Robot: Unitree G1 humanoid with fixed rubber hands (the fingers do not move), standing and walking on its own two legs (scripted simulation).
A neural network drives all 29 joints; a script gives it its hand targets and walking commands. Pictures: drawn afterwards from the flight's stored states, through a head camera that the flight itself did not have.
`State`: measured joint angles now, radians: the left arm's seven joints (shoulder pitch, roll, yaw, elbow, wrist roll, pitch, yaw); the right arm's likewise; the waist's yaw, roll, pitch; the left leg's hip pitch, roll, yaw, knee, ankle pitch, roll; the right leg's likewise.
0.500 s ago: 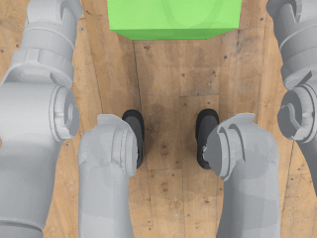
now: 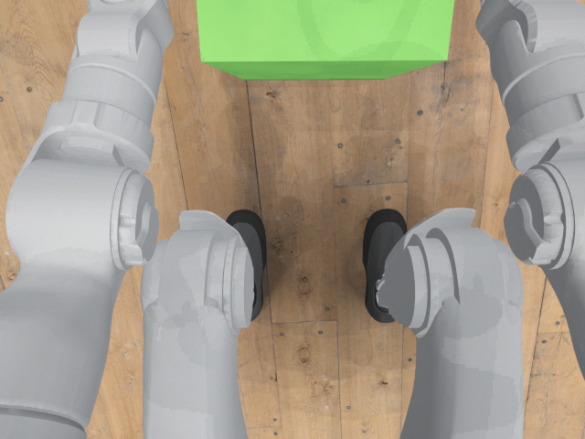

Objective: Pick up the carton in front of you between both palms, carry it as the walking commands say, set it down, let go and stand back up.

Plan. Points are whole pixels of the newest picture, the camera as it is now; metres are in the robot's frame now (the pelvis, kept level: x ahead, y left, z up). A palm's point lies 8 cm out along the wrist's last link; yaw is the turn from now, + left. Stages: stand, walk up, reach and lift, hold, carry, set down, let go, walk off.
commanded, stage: reach and lift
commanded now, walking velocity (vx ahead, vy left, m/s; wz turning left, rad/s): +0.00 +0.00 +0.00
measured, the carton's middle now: out of the picture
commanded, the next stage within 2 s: none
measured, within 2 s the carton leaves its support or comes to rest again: leaves its support in 0.42 s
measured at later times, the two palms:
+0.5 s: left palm out of the picture +0.56 +0.15 -0.14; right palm out of the picture +0.56 -0.15 -0.14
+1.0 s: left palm out of the picture +0.50 +0.15 +0.06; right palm out of the picture +0.50 -0.15 +0.06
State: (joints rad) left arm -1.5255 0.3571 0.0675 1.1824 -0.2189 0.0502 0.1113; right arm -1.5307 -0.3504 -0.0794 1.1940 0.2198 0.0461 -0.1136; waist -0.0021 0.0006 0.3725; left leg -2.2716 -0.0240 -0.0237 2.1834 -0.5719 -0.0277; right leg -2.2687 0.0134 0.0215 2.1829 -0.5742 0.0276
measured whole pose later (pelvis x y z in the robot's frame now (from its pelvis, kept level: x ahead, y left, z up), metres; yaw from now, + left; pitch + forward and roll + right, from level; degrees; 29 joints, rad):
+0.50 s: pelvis +0.00 +0.00 -0.01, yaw +0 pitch +36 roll +0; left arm -1.43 0.26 0.19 0.89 -0.11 0.27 0.16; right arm -1.43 -0.26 -0.18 0.89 0.12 0.27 -0.17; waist 0.00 0.01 0.34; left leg -2.26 -0.04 -0.03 2.22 -0.59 -0.03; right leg -2.26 0.03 0.03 2.22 -0.59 0.04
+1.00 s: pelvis -0.01 +0.00 +0.11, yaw +0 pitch +43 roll +0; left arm -1.16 0.02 0.53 0.73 0.26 0.41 0.03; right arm -1.16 -0.03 -0.53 0.73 -0.26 0.41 -0.03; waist 0.00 0.00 -0.13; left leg -2.07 -0.06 -0.05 1.77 -0.46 -0.04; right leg -2.07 0.06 0.06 1.77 -0.46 0.05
